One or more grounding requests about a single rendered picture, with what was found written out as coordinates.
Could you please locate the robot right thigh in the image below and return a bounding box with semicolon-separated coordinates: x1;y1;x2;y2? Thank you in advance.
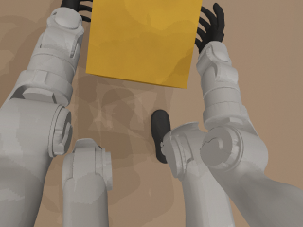
168;129;236;227

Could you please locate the robot left upper arm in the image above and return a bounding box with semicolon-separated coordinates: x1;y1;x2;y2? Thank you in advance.
0;97;73;227

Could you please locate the robot right upper arm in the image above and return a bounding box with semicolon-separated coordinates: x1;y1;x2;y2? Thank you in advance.
200;125;303;227

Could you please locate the carton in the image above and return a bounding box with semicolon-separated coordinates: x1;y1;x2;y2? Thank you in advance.
85;0;203;89

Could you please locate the right robot forearm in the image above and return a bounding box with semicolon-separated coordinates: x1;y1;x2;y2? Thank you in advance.
196;41;260;138

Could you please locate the left robot forearm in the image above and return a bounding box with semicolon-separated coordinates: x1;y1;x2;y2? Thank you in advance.
0;7;84;113

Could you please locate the robot left hand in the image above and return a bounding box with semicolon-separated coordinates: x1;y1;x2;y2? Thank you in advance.
61;0;93;23

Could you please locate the robot right hand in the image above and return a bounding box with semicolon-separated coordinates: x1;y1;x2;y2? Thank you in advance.
195;3;225;54

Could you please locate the right robot shin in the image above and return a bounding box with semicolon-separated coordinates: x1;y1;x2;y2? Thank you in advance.
160;121;207;165

